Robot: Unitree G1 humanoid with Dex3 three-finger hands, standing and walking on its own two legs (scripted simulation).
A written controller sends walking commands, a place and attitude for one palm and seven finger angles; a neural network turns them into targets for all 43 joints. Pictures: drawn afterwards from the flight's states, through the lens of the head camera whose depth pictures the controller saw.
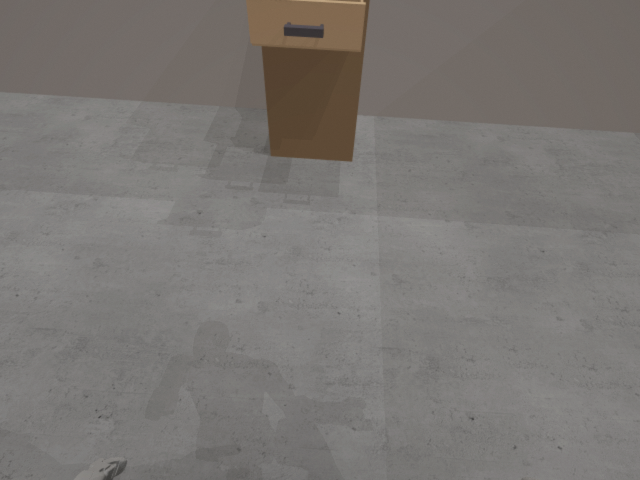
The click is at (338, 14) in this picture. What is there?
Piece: drawer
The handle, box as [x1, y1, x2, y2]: [284, 22, 323, 37]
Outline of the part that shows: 284,25 284,35 322,37 323,34 323,24 319,26 292,25 290,22 287,22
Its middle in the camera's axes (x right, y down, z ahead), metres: -0.06 -0.68 +1.25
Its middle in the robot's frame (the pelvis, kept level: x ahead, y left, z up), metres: +1.40 +0.13 -0.01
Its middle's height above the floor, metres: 0.76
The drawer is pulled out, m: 0.30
